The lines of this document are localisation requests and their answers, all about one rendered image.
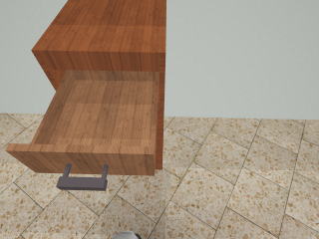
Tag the cabinet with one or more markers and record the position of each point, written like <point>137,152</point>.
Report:
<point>107,35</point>

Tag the handle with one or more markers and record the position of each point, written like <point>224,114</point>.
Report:
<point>67,182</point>

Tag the drawer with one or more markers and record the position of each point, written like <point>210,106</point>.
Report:
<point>97,118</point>

